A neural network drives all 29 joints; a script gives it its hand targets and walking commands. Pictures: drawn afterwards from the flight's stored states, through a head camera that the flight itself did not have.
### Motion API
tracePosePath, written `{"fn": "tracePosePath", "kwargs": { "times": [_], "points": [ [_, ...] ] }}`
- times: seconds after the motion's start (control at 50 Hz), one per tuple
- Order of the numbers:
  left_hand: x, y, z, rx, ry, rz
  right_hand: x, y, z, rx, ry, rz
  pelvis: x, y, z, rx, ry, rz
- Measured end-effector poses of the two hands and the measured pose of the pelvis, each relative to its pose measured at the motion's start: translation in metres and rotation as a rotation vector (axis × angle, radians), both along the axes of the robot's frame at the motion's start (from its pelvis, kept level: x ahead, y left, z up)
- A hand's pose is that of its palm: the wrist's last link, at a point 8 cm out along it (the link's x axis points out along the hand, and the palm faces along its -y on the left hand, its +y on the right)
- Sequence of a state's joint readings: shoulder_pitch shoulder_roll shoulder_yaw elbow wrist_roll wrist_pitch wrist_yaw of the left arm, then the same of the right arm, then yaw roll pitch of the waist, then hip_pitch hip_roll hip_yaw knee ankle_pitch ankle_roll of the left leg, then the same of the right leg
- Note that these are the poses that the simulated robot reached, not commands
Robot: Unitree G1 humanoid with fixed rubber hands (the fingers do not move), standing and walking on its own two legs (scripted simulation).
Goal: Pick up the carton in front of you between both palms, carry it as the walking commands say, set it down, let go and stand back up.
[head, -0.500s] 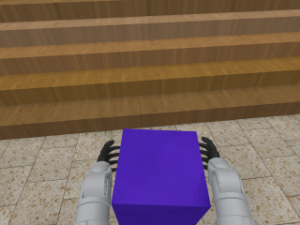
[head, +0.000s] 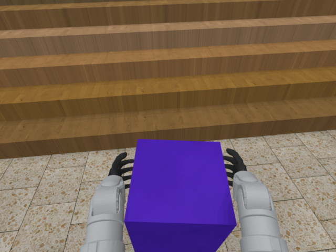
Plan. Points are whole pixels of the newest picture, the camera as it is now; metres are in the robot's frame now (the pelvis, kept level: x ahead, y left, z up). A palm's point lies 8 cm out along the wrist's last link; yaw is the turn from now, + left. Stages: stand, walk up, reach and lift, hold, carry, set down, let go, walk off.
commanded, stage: hold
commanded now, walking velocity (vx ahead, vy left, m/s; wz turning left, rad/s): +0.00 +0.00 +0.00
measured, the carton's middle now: (176, 199) +0.28 +0.00 -0.02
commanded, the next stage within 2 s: carry in 0.04 s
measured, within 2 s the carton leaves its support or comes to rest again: neither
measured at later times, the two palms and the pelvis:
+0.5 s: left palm (119, 140) +0.40 +0.15 +0.08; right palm (227, 134) +0.41 -0.14 +0.09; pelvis +0.13 +0.00 -0.01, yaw +0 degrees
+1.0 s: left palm (144, 89) +0.67 +0.11 +0.08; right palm (222, 85) +0.70 -0.19 +0.08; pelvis +0.42 -0.06 +0.00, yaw +2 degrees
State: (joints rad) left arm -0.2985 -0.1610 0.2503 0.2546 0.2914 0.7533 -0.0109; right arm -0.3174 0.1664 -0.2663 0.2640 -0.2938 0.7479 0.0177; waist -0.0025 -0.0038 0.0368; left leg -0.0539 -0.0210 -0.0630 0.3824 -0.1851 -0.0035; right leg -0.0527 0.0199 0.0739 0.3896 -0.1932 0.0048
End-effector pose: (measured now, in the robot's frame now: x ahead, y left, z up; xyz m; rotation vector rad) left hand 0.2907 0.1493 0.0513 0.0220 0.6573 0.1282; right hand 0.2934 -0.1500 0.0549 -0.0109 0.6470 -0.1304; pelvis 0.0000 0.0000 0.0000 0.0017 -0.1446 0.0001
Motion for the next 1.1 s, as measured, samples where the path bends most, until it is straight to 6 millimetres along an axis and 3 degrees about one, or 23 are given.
{"fn": "tracePosePath", "kwargs": {
  "times": [0.16, 0.28, 0.36, 0.44, 0.52, 0.62, 0.72, 0.84, 0.92, 0.98, 1.1],
  "points": [
    [0.013, -0.001, 0.008, 0.008, -0.024, 0.003, 0.013, -0.001, 0.006, 0.012, -0.025, -0.002, 0.011, -0.002, -0.003, 0.003, 0.113, -0.02],
    [0.038, -0.017, 0.023, -0.002, -0.044, 0.009, 0.036, -0.017, 0.017, 0.022, -0.045, -0.011, 0.038, -0.015, -0.008, -0.005, 0.172, 0.001],
    [0.057, -0.018, 0.029, 0.001, 0.009, 0.029, 0.063, -0.018, 0.027, 0.031, 0.006, 0.005, 0.065, -0.015, 0.0, 0.016, 0.212, 0.021],
    [0.084, -0.006, 0.036, -0.009, 0.012, 0.058, 0.096, -0.005, 0.036, 0.044, 0.009, 0.019, 0.097, -0.008, -0.001, 0.026, 0.232, 0.02],
    [0.114, 0.007, 0.032, -0.038, 0.009, 0.073, 0.124, 0.008, 0.03, 0.075, 0.006, -0.011, 0.136, -0.001, -0.01, 0.031, 0.241, -0.013],
    [0.158, -0.003, 0.03, -0.053, 0.083, 0.049, 0.154, -0.003, 0.024, 0.065, 0.078, -0.044, 0.186, -0.001, 0.0, -0.002, 0.252, -0.024],
    [0.224, -0.024, 0.036, -0.05, 0.056, 0.016, 0.212, -0.024, 0.031, 0.078, 0.049, -0.079, 0.245, -0.014, -0.003, -0.006, 0.245, -0.02],
    [0.309, -0.047, 0.025, -0.036, 0.019, 0.036, 0.305, -0.047, 0.018, 0.095, 0.014, -0.058, 0.327, -0.042, -0.025, -0.022, 0.219, 0.011],
    [0.343, -0.046, 0.019, -0.037, 0.098, 0.081, 0.353, -0.046, 0.013, 0.102, 0.096, -0.028, 0.37, -0.052, -0.012, -0.006, 0.229, 0.033],
    [0.372, -0.042, 0.027, -0.038, 0.102, 0.11, 0.39, -0.042, 0.02, 0.094, 0.101, 0.006, 0.403, -0.055, -0.001, 0.01, 0.234, 0.033],
    [0.455, -0.036, 0.048, -0.043, 0.026, 0.113, 0.472, -0.036, 0.04, 0.094, 0.026, 0.012, 0.481, -0.049, 0.006, 0.024, 0.239, 0.021]
  ]
}}
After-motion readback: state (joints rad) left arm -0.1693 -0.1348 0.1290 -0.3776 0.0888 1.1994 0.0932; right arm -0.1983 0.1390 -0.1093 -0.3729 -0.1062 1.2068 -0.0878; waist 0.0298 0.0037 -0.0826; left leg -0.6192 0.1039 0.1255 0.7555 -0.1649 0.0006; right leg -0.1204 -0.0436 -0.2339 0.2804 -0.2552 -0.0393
